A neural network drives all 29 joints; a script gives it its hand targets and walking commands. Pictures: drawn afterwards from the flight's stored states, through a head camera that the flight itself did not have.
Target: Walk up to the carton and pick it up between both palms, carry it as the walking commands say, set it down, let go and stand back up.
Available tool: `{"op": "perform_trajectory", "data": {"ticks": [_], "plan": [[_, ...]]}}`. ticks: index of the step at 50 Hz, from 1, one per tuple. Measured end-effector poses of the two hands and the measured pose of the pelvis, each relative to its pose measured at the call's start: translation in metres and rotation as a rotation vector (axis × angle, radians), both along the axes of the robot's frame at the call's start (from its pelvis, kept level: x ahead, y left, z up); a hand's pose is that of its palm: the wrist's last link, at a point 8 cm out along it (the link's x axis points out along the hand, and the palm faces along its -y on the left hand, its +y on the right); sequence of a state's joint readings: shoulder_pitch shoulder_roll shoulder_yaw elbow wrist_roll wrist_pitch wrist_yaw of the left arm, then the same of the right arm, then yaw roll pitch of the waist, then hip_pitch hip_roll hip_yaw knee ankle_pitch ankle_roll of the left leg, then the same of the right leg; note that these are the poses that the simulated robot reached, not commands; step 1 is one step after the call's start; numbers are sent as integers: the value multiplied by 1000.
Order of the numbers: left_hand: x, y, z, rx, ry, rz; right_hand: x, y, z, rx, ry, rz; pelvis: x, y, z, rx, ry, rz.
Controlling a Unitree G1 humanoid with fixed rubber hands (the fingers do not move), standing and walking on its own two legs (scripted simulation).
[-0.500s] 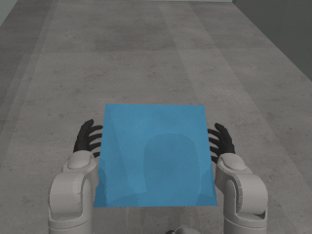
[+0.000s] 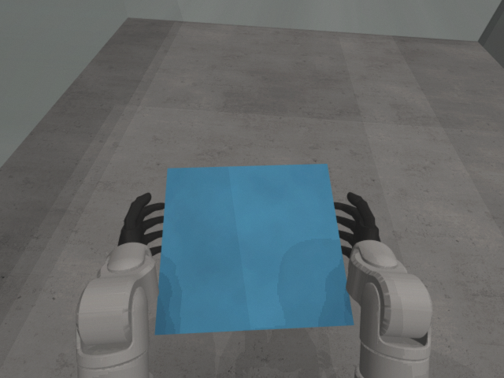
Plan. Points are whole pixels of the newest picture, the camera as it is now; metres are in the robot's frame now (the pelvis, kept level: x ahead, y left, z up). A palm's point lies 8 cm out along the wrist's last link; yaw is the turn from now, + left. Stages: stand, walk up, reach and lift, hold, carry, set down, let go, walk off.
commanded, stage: carry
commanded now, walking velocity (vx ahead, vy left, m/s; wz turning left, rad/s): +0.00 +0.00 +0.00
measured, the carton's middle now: (249, 256) +0.30 +0.00 +0.03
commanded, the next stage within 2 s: none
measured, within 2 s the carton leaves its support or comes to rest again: neither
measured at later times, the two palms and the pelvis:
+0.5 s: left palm (132, 209) +0.32 +0.17 +0.12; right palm (339, 198) +0.35 -0.13 +0.12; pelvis +0.08 -0.01 +0.01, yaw +5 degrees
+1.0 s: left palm (141, 211) +0.32 +0.16 +0.11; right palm (344, 199) +0.35 -0.14 +0.11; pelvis +0.08 -0.02 +0.01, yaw +5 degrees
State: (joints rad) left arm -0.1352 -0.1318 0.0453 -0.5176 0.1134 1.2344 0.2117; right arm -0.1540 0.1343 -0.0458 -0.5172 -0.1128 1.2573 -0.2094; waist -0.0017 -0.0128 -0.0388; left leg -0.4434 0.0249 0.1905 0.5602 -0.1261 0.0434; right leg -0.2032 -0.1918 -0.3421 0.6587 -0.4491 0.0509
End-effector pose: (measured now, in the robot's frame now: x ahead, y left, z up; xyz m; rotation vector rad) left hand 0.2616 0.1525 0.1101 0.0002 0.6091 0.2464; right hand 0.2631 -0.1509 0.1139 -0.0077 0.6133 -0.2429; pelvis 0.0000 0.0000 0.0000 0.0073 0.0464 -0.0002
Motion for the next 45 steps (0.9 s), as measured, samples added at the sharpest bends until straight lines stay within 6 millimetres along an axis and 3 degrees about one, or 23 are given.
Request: {"op": "perform_trajectory", "data": {"ticks": [6,16,27,45], "plan": [[25,19,-19,-8,100,42,35,19,-19,-13,101,36,27,9,2,-4,16,41],[43,20,1,23,42,86,68,21,-12,27,43,88,56,0,7,-6,23,80],[60,14,10,19,36,88,85,16,4,2,32,90,84,-6,9,-7,20,92],[59,8,6,14,58,89,84,10,2,-7,51,91,79,-13,11,-8,13,90]]}}
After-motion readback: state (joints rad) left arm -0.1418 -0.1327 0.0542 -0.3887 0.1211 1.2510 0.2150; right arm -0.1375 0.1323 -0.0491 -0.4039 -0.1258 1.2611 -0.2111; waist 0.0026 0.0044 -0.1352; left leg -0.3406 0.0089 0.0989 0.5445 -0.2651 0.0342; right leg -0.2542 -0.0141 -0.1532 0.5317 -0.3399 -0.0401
